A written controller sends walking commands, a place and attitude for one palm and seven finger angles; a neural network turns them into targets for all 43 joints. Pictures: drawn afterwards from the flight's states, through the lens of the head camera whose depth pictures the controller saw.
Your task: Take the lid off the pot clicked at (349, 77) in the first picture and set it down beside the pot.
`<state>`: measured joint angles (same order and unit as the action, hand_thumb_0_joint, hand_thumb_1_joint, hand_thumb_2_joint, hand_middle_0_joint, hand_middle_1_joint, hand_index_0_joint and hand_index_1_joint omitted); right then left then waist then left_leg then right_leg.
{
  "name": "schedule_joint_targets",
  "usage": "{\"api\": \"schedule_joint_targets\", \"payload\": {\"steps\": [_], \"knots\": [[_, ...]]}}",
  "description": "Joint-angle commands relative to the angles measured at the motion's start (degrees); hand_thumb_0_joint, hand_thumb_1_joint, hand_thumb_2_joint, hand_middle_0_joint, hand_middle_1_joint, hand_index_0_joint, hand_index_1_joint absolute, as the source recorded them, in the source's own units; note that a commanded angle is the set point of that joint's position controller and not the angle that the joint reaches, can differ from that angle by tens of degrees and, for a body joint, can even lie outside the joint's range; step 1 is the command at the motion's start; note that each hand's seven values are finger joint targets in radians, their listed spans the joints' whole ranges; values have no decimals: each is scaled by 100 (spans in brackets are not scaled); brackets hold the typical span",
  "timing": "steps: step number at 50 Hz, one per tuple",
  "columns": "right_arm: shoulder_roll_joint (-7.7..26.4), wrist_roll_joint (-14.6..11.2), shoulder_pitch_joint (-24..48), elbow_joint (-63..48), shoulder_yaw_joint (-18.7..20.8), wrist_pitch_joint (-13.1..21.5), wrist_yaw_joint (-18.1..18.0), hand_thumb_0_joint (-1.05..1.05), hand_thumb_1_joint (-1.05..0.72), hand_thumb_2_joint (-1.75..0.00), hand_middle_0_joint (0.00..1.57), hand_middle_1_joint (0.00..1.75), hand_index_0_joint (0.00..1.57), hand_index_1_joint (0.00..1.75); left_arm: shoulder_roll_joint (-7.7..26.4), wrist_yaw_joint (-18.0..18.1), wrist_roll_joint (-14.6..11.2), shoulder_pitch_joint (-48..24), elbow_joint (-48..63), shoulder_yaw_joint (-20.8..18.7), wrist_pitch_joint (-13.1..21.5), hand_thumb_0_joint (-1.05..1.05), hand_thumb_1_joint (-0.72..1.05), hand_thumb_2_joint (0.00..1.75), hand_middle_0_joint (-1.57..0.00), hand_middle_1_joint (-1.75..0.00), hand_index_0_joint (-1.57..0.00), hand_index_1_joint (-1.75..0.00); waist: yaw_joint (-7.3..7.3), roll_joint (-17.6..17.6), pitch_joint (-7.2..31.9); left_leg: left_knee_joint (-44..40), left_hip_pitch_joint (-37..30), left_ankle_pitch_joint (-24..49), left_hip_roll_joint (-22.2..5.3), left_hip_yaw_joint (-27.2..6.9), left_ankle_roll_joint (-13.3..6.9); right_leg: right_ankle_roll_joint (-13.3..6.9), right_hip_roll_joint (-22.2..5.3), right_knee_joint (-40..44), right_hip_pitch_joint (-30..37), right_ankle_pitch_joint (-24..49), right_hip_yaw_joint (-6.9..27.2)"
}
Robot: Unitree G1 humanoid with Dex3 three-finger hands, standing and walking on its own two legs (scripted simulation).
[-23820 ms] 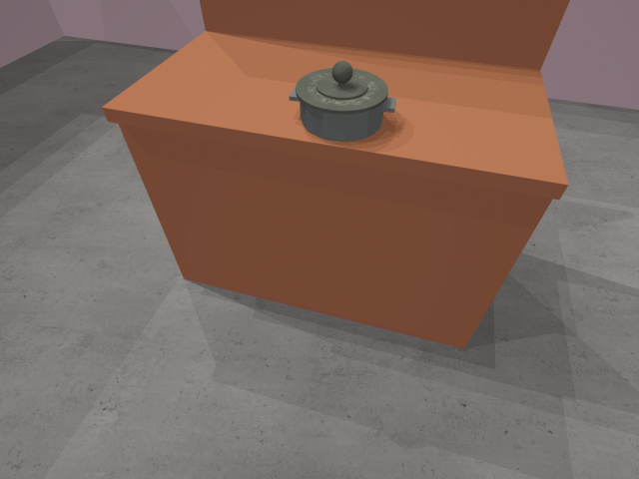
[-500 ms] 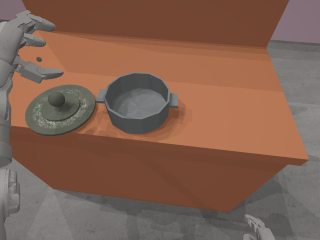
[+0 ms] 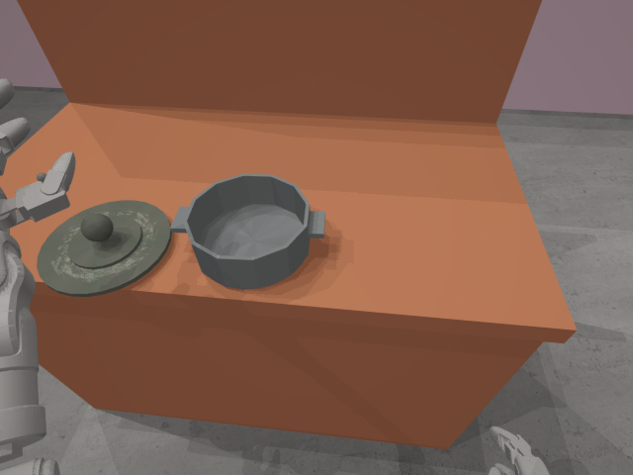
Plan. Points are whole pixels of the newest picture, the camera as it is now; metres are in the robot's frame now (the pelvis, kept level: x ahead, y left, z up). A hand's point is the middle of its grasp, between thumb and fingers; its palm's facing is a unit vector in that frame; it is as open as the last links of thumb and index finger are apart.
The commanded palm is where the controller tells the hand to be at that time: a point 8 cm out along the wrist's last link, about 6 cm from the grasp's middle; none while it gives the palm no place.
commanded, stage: draw the hand back to the body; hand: left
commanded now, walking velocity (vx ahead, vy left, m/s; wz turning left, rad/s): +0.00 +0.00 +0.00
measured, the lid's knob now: (97, 227) +0.45 +0.41 +0.03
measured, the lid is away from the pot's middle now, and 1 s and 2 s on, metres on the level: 0.25 0.25 0.25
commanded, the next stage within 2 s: step back with the hand held close in 1.16 s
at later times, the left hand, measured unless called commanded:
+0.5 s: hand (27, 254) +0.24 +0.28 +0.22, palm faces +0.53 -0.82 -0.20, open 7.6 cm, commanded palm +0.19 +0.30 +0.21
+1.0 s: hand (5, 350) +0.16 +0.26 +0.20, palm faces +0.45 -0.84 -0.32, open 7.5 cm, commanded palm +0.10 +0.30 +0.20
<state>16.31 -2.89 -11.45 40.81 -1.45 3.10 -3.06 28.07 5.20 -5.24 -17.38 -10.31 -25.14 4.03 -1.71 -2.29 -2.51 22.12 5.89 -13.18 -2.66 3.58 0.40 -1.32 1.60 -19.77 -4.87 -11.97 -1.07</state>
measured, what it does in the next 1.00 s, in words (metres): stands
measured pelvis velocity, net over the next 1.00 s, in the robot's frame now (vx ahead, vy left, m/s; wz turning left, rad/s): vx -0.02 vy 0.02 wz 0.01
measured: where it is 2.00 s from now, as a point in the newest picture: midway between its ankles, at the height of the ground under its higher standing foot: outside the picture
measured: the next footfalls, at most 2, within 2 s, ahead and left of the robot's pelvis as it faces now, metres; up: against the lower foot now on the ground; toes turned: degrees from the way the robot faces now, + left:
none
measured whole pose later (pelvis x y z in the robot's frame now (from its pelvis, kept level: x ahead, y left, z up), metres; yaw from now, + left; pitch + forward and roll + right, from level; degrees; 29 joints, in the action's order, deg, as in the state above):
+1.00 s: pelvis -0.02 +0.02 +0.00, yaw +1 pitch -8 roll -1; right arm 12.2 0.1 -9.8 39.0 -1.5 7.1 -2.8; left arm 19.5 4.4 -5.6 22.8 27.7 -19.6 6.3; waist -4.0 -3.0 -2.8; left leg 22.6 2.8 -12.2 -1.5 3.2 -0.8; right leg -0.1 0.5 -18.3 -0.6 -10.1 -1.4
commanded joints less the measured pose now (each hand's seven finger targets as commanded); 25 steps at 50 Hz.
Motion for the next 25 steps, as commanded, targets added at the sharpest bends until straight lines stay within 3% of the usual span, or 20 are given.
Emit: {"api": "schedule_joint_targets", "payload": {"steps": [1, 2, 3, 5, 6, 8, 14, 16, 20, 22, 25], "knots": [[578, 30, 776, -913, 185, 387, -84, 0, -90, -90, 20, 30, 20, 30, 1473, 87, -25, -1816, 1715, -280, 451, 0, 57, 83, -26, -48, -26, -48, 2, -354, 1440, -129, -641, 1636, 159, 92, -269, -1, -89, 217, 281, 1785, 49], [587, 44, 752, -889, 203, 395, -93, 0, -90, -90, 20, 30, 20, 30, 1486, 106, -49, -1529, 1536, -376, 420, 0, 60, 83, -25, -47, -25, -47, -20, -12, 1316, -139, -578, 1557, 146, 93, -284, 20, -72, 241, 249, 1733, 33], [590, 46, 761, -887, 207, 393, -100, 0, -90, -90, 20, 30, 20, 30, 1500, 106, -53, -1376, 1562, -436, 408, 0, 62, 84, -25, -46, -25, -46, -47, 79, 1333, -141, -574, 1544, 160, 102, -296, 27, -68, 251, 281, 1747, 53], [568, 51, 808, -869, 194, 370, -95, 0, -90, -90, 20, 30, 20, 30, 1412, 87, -73, -1186, 1492, -398, 402, 0, 67, 85, -24, -43, -24, -43, -24, -6, 1079, -169, -493, 1312, 178, 117, -290, 28, -82, 352, 180, 1538, 78], [539, 58, 823, -892, 191, 379, -99, 0, -90, -90, 20, 30, 20, 30, 1373, 86, -84, -1155, 1612, -389, 412, 0, 69, 85, -24, -42, -24, -42, -39, 14, 1112, -190, -525, 1271, 178, 112, -298, 37, -88, 369, 199, 1494, 82], [490, 80, 923, -943, 183, 431, -105, 0, -90, -90, 20, 30, 20, 30, 1361, 89, -79, -1126, 2109, -425, 477, 0, 74, 86, -23, -39, -23, -39, -80, -284, 1305, -182, -665, 1357, 199, 110, -288, 22, -88, 352, 294, 1561, 102], [437, 118, 980, -930, 195, 468, -94, 0, -90, -90, 20, 30, 20, 30, 1153, 91, -129, -277, 2274, -509, 489, 0, 88, 89, -20, -31, -20, -31, -93, -100, 1021, -235, -617, 1189, 191, 96, -287, 23, -79, 464, 230, 1363, 91], [404, 122, 1021, -939, 184, 448, -92, 0, -90, -90, 20, 30, 20, 30, 955, 72, -162, -107, 2283, -371, 453, 0, 90, 90, -20, -30, -20, -30, -86, 33, 843, -295, -557, 1000, 183, 84, -284, 38, -80, 549, 150, 1131, 95], [366, 161, 1138, -979, 182, 550, -113, 0, -90, -90, 20, 30, 20, 30, 929, 90, -147, -162, 3076, -340, 590, 0, 90, 90, -20, -30, -20, -30, -93, -319, 982, -317, -716, 896, 198, 23, -271, 10, -92, 591, 147, 906, 103], [345, 179, 1121, -963, 190, 564, -126, 0, -90, -90, 20, 30, 20, 30, 820, 99, -151, 366, 2996, -372, 565, 0, 90, 90, -20, -30, -20, -30, -143, -125, 926, -332, -674, 965, 183, 22, -268, 13, -70, 561, 184, 959, 74], [331, 191, 1150, -950, 186, 573, -111, 0, -90, -90, 20, 30, 20, 30, 607, 64, -144, 635, 3102, -184, 572, 0, 90, 90, -20, -30, -20, -30, -103, -165, 673, -368, -628, 852, 178, 8, -256, 11, -73, 611, 48, 831, 68]]}}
